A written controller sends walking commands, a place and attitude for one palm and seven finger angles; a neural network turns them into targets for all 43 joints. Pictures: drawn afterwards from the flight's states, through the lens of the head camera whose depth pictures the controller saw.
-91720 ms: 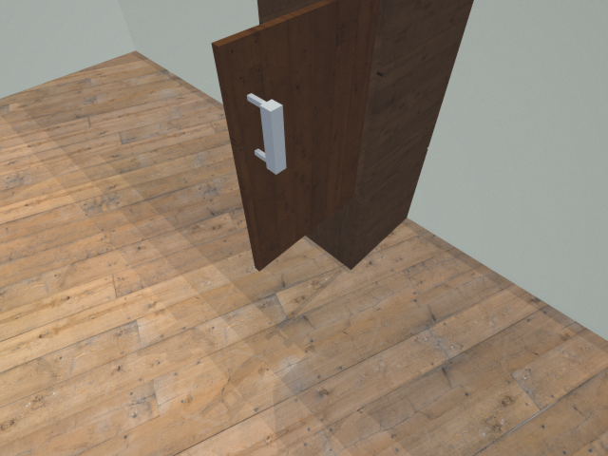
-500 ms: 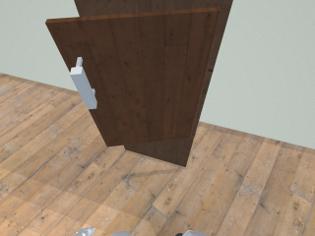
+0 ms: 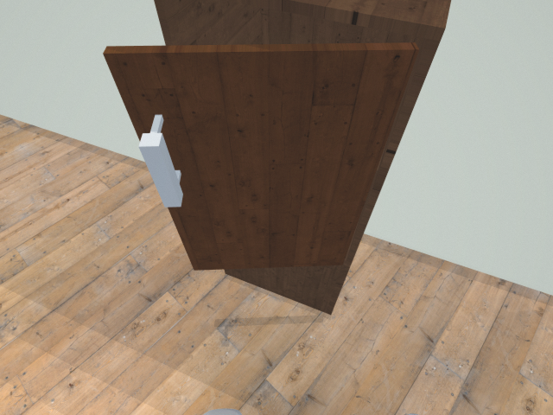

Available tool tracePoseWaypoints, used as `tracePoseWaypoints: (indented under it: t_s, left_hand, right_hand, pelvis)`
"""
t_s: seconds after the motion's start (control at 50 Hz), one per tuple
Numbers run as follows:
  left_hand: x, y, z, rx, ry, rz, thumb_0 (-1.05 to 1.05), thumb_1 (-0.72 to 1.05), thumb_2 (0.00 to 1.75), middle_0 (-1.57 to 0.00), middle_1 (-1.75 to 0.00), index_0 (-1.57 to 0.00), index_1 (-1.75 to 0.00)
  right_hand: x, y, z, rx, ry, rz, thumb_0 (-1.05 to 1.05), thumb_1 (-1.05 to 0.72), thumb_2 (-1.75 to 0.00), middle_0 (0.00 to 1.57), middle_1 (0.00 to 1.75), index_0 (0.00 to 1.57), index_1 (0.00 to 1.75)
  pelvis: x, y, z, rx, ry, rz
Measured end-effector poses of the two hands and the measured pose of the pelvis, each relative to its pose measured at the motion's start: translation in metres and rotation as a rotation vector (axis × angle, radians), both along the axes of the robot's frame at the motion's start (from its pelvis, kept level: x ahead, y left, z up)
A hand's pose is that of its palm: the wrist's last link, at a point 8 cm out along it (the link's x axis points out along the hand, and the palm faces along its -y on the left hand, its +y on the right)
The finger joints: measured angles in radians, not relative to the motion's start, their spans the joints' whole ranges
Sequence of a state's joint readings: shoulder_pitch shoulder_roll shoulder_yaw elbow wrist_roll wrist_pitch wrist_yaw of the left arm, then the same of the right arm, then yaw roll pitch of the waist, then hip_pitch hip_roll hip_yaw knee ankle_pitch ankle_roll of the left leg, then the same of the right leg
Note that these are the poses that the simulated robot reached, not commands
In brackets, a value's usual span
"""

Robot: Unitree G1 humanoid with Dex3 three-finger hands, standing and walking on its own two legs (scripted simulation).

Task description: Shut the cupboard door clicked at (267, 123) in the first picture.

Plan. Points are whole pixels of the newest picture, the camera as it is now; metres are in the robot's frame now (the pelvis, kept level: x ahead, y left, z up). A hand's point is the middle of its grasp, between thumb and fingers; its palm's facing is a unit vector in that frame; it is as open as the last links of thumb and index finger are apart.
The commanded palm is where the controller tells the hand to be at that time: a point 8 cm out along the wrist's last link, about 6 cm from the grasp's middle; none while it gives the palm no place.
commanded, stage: come to a stop and stand still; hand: left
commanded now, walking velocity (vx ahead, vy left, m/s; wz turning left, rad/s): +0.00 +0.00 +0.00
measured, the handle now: (166, 162) +0.44 +0.22 +0.10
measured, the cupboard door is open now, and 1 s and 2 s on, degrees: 25 25 25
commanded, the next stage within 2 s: look again from close up in 0.60 s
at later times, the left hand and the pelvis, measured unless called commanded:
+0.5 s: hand out of the picture +0.02 +0.20 -0.16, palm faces +0.00 -0.98 -0.21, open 7.4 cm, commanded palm none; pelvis -0.04 +0.01 +0.01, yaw -1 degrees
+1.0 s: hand out of the picture -0.02 +0.19 -0.17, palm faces +0.01 -0.99 -0.16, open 7.4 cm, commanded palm none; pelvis -0.01 +0.03 +0.01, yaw -1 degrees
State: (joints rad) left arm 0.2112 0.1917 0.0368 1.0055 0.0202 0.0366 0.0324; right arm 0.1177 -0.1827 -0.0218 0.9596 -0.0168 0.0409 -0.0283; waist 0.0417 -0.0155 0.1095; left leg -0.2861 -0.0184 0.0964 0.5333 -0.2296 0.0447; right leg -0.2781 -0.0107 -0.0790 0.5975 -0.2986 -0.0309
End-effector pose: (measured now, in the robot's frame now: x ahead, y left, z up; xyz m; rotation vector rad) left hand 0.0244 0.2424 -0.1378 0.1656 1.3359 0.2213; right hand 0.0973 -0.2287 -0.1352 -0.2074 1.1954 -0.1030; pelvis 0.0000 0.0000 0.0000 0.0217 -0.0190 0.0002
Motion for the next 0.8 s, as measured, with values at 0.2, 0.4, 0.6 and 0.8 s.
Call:
tracePoseWaypoints:
  t_s: [0.2, 0.4, 0.6, 0.8]
  left_hand:
    - [-0.011, 0.002, 0.012, 0.045, -0.089, -0.06, 0.0, 0.9, 0.9, -0.2, -0.3, -0.2, -0.3]
    - [0.0, 0.001, 0.015, -0.011, -0.154, -0.097, 0.0, 0.9, 0.9, -0.2, -0.3, -0.2, -0.3]
    - [-0.033, 0.003, 0.004, -0.048, -0.041, -0.081, 0.0, 0.9, 0.9, -0.2, -0.3, -0.2, -0.3]
    - [-0.055, 0.001, 0.0, -0.075, 0.051, -0.05, 0.0, 0.9, 0.9, -0.2, -0.3, -0.2, -0.3]
  right_hand:
    - [-0.036, -0.004, -0.006, 0.046, -0.051, -0.074, 0.01, -0.91, -0.9, 0.2, 0.3, 0.2, 0.3]
    - [-0.109, 0.013, -0.001, 0.04, 0.065, -0.077, 0.01, -0.93, -0.9, 0.2, 0.3, 0.2, 0.3]
    - [-0.161, 0.025, 0.002, 0.032, 0.209, -0.109, 0.01, -0.91, -0.9, 0.2, 0.3, 0.2, 0.3]
    - [-0.147, 0.04, 0.002, 0.045, 0.222, -0.102, 0.01, -0.91, -0.9, 0.2, 0.3, 0.2, 0.3]
  pelvis:
    - [-0.009, 0.002, -0.003, -0.022, -0.026, 0.004]
    - [-0.031, 0.011, 0.005, -0.011, -0.018, -0.01]
    - [-0.035, 0.017, 0.008, -0.015, -0.003, -0.009]
    - [-0.023, 0.024, 0.009, -0.018, 0.007, -0.007]
